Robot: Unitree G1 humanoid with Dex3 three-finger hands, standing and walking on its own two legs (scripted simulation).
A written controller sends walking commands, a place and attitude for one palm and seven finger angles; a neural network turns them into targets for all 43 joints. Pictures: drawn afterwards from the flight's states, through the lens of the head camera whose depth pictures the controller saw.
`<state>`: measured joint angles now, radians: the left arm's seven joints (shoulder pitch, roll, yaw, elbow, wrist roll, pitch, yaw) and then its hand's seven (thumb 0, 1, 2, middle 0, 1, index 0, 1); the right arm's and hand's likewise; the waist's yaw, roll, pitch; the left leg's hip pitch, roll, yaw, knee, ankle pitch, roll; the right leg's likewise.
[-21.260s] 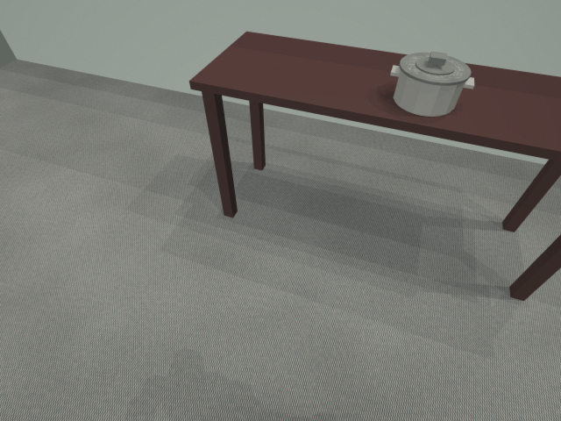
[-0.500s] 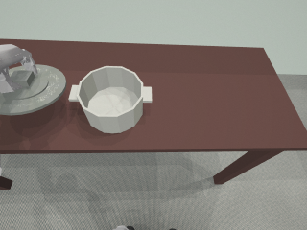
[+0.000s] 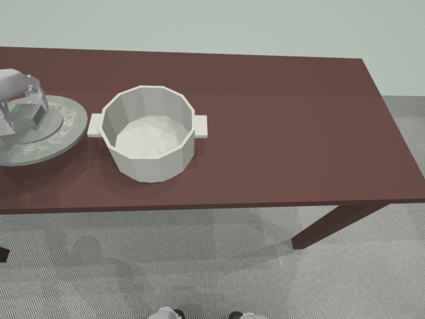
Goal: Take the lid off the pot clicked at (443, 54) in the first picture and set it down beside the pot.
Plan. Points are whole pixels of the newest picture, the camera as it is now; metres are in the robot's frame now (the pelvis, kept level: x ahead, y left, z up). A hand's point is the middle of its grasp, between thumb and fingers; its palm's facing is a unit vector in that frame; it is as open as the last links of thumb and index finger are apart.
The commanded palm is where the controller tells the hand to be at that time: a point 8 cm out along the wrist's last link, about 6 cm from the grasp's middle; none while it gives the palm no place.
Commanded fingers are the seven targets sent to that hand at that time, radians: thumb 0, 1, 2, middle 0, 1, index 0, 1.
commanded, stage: lower the lid onto the table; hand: left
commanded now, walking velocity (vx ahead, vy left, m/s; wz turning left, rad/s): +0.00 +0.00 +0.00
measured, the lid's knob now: (26, 114) +0.48 +0.33 +0.05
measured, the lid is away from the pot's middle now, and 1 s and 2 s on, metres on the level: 0.22 0.24 0.25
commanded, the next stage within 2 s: open the fingers wide in 1.14 s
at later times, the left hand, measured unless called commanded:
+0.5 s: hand (14, 130) +0.45 +0.35 +0.05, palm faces -0.52 -0.12 -0.85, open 8.0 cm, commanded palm +0.50 +0.34 +0.11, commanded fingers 0.00 0.66 1.03 -1.09 -1.14 -0.72 -0.97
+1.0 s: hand (17, 138) +0.45 +0.35 +0.02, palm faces -0.51 -0.12 -0.85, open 8.0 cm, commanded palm +0.51 +0.34 +0.07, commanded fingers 0.00 0.66 1.03 -1.09 -1.14 -0.72 -0.97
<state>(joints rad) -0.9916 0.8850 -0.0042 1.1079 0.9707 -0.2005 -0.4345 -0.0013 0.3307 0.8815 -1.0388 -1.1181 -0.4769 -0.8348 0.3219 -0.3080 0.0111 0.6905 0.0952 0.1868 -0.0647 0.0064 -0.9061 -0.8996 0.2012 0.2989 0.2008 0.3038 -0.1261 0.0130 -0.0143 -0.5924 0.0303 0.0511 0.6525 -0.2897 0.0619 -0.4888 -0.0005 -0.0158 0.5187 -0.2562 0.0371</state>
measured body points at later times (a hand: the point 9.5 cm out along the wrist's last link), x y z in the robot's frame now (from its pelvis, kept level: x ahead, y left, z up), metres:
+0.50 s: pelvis +0.00 +0.01 -0.01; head +0.11 +0.04 +0.43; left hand +0.47 +0.35 +0.10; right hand -0.01 -0.28 -0.11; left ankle +0.01 +0.08 -0.73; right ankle -0.01 -0.16 -0.72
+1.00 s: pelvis -0.02 +0.02 -0.02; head +0.11 +0.06 +0.41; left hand +0.47 +0.36 +0.07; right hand -0.03 -0.27 -0.12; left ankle +0.01 +0.08 -0.73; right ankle -0.01 -0.15 -0.72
